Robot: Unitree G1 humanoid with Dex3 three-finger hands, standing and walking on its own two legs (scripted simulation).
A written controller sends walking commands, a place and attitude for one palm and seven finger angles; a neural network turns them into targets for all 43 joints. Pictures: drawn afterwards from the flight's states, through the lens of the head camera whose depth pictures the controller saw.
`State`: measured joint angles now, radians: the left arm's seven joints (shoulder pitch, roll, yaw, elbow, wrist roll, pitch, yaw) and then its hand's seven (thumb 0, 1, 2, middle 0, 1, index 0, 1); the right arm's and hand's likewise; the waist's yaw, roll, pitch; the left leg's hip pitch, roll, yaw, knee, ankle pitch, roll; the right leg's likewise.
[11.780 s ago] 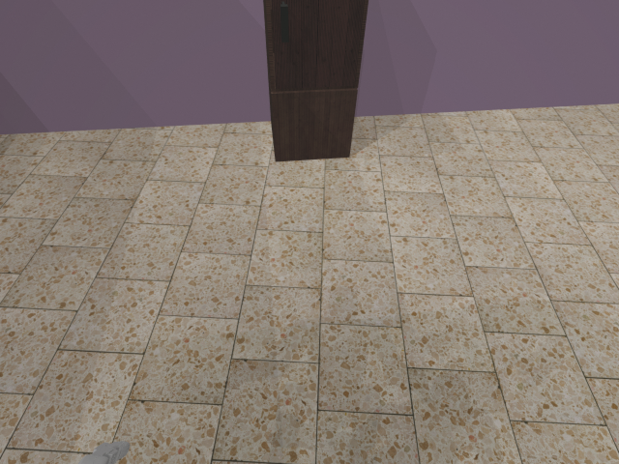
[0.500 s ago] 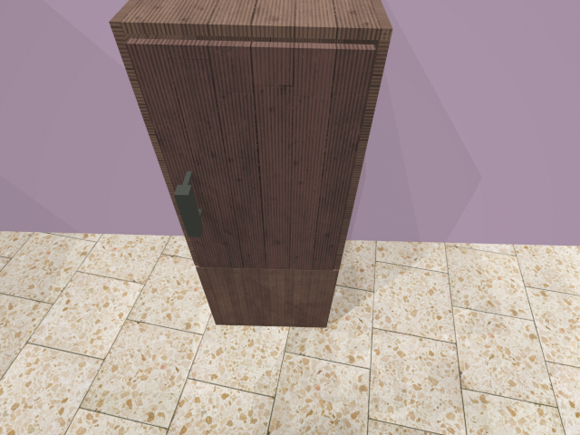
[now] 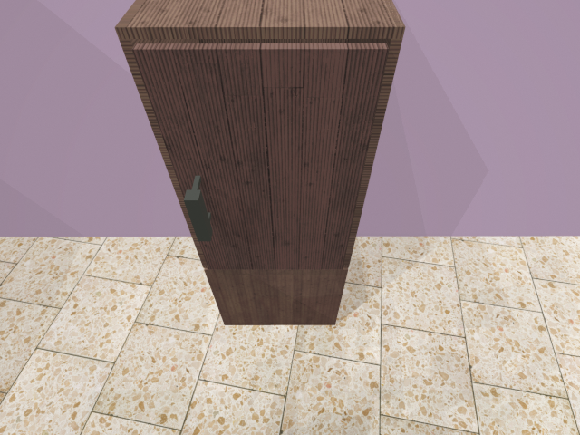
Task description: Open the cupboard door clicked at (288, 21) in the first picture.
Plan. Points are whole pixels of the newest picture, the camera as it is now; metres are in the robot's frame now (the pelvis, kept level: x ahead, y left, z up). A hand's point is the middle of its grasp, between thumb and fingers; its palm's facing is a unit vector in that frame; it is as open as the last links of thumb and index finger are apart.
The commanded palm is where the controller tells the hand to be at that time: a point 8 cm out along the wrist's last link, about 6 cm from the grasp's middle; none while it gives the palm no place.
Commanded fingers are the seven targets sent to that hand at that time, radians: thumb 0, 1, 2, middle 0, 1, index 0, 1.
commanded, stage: look again from close up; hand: left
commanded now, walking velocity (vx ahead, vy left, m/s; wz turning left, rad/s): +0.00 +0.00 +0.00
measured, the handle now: (201, 208) +0.53 +0.21 -0.06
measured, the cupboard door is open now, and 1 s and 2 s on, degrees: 0 0 0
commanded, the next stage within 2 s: raise the hand with hooked fingers in 0.46 s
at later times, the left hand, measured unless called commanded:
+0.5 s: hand out of the picture +0.01 +0.15 -0.17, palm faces +0.02 -0.98 -0.20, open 7.4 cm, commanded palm none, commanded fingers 0.00 0.90 0.90 -0.20 -0.30 -0.20 -0.30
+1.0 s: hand out of the picture +0.13 +0.15 -0.09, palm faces +0.08 -1.00 +0.00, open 8.6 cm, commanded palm +0.12 +0.22 -0.06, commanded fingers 0.00 0.36 0.67 -0.24 -0.64 -0.24 -0.64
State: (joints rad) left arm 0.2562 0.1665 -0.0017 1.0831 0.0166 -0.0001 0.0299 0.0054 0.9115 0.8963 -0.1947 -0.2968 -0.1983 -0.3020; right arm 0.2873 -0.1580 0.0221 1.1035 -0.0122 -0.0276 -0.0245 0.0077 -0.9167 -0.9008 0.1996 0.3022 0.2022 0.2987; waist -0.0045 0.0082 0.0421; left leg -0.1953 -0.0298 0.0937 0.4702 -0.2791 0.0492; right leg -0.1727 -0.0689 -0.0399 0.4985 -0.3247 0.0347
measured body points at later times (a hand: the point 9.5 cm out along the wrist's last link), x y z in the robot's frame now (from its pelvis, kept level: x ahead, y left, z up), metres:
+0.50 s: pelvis +0.01 -0.03 +0.00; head +0.03 -0.03 +0.45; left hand +0.01 +0.20 -0.16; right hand +0.03 -0.26 -0.16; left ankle -0.02 +0.09 -0.74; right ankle -0.04 -0.14 -0.74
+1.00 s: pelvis -0.06 -0.06 -0.09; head +0.00 -0.05 +0.36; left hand +0.12 +0.20 -0.08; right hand +0.18 -0.32 -0.12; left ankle -0.02 +0.09 -0.74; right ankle -0.04 -0.14 -0.74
